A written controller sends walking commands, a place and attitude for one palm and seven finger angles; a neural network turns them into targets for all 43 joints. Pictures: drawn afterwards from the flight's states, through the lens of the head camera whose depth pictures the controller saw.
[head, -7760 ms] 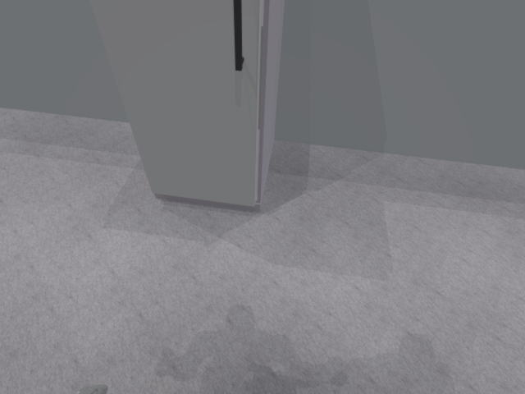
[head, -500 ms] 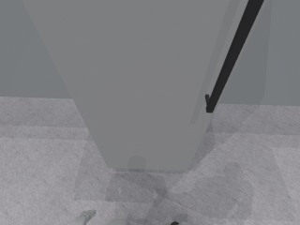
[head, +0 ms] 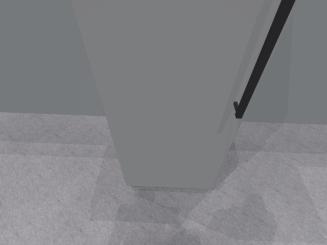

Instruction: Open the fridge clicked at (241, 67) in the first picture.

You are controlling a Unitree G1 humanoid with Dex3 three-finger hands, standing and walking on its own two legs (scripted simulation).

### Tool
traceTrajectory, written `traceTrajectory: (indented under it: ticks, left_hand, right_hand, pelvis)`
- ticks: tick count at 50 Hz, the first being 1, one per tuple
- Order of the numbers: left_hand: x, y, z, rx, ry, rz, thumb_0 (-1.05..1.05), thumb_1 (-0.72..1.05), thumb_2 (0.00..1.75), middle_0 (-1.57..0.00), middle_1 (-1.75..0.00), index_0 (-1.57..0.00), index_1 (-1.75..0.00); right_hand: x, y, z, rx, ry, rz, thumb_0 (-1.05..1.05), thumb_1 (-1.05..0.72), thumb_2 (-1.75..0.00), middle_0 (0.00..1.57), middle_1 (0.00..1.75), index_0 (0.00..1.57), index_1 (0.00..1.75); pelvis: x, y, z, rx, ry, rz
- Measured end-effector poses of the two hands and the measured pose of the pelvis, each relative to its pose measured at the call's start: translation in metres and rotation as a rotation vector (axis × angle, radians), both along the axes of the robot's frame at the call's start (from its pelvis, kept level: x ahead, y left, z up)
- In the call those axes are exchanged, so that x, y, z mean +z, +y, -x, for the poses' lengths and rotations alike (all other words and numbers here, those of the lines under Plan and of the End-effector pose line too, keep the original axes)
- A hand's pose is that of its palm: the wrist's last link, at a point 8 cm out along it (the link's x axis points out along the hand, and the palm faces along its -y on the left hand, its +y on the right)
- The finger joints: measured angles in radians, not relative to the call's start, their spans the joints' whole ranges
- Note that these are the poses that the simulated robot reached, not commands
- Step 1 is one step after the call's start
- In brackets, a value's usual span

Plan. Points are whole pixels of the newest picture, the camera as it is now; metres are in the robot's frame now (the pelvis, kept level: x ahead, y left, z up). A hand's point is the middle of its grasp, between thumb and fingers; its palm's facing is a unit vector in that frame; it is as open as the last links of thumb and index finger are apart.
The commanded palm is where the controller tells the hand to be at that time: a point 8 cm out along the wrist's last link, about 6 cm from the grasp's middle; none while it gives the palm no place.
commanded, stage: come to a stop and stand still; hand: right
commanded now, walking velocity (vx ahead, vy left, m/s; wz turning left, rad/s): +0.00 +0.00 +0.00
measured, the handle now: (262, 48) +0.52 -0.21 +0.24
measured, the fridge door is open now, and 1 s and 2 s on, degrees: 0 0 0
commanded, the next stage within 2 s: look again from close up in 0.94 s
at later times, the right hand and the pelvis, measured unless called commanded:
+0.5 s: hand out of the picture -0.04 -0.17 -0.18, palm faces +0.02 +0.99 -0.17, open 7.3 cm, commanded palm none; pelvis -0.01 -0.01 +0.00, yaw +1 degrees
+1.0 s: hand out of the picture +0.04 -0.20 -0.17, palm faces +0.01 +0.97 -0.23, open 7.3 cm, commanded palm none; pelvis +0.01 -0.03 +0.00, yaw +1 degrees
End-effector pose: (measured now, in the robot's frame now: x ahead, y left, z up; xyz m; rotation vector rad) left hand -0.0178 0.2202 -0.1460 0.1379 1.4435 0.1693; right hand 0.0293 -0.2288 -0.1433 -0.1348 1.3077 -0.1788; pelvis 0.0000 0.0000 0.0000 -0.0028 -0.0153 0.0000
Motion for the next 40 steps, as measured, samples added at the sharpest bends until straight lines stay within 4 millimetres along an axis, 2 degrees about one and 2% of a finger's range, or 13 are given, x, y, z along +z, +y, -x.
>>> traceTrajectory:
  ticks: [7,14,22,26,35,40]
  left_hand:
    - [-0.002,-0.018,0.012,0.002,-0.008,0.054,0.01,0.90,0.90,-0.20,-0.30,-0.20,-0.30]
    - [-0.003,-0.024,0.021,0.014,-0.008,0.067,0.01,0.91,0.90,-0.20,-0.30,-0.20,-0.30]
    - [-0.005,-0.022,0.033,0.018,0.012,0.050,0.00,0.91,0.90,-0.20,-0.30,-0.20,-0.30]
    - [-0.008,-0.026,0.029,0.026,-0.034,0.041,0.00,0.91,0.90,-0.20,-0.30,-0.20,-0.30]
    - [-0.011,-0.048,0.009,-0.002,-0.080,0.081,0.00,0.91,0.90,-0.20,-0.30,-0.20,-0.30]
    - [-0.011,-0.049,-0.004,-0.024,-0.081,0.083,0.01,0.91,0.90,-0.20,-0.30,-0.20,-0.30]
  right_hand:
    - [0.003,0.005,0.032,-0.006,0.054,-0.007,0.00,-0.93,-0.90,0.20,0.30,0.20,0.30]
    - [0.002,0.014,0.065,-0.020,0.125,-0.027,0.00,-0.92,-0.90,0.20,0.30,0.20,0.30]
    - [-0.003,0.020,0.080,-0.008,0.151,-0.044,0.00,-0.91,-0.90,0.20,0.30,0.20,0.30]
    - [-0.006,0.008,0.073,0.011,0.136,-0.037,0.00,-0.91,-0.90,0.20,0.30,0.21,0.30]
    - [0.006,-0.022,0.026,0.026,0.020,0.021,0.00,-0.91,-0.90,0.20,0.30,0.20,0.30]
    - [0.011,-0.028,0.009,0.032,-0.007,0.038,0.00,-0.91,-0.90,0.19,0.30,0.20,0.30]
  pelvis:
    - [0.004,0.001,0.010,0.004,-0.013,0.004]
    - [0.004,-0.001,0.014,0.013,-0.004,0.004]
    - [-0.001,-0.008,0.016,0.014,0.007,-0.011]
    - [-0.005,-0.016,0.013,0.011,0.010,-0.007]
    - [-0.002,-0.028,0.002,0.008,0.001,0.008]
    - [-0.001,-0.029,-0.003,0.006,-0.001,0.011]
